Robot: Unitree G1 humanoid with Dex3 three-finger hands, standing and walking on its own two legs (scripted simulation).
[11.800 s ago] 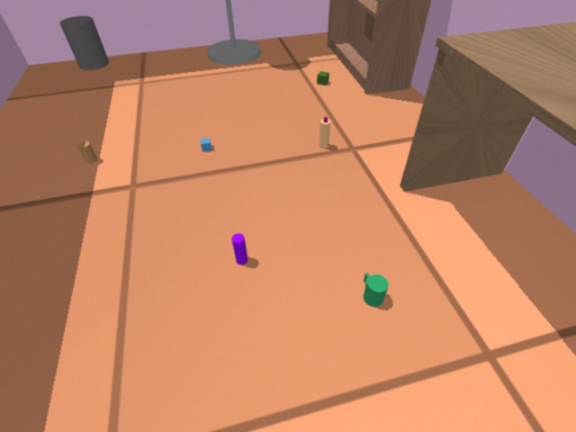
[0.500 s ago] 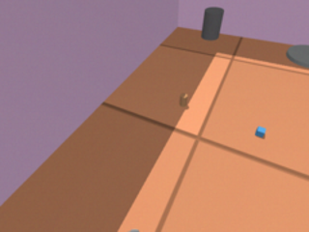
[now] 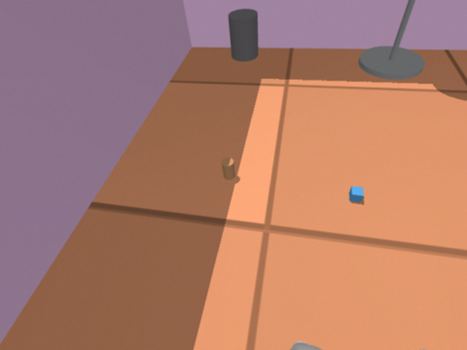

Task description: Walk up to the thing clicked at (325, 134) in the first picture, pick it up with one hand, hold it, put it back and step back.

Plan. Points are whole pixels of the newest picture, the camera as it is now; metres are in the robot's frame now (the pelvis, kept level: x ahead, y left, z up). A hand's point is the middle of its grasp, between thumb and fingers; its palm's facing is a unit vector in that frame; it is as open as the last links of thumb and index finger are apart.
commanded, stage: walk up
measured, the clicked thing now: out of the picture +0.60 -1.22 -0.64
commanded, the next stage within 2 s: stand in 1.98 s
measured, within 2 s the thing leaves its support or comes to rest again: neither
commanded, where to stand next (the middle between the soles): +0.17 +0.06 m, yaw -27 degrees
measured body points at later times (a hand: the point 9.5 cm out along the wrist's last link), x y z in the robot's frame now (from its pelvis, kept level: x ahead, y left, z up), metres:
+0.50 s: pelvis +0.12 +0.10 -0.01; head +0.17 +0.10 +0.43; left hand +0.29 +0.40 -0.12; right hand +0.13 -0.24 -0.11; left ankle +0.22 +0.21 -0.71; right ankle +0.09 -0.06 -0.65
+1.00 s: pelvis +0.11 +0.10 +0.00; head +0.14 +0.09 +0.44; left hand +0.34 +0.34 -0.11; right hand +0.02 -0.22 -0.11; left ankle +0.21 +0.20 -0.71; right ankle +0.07 -0.01 -0.71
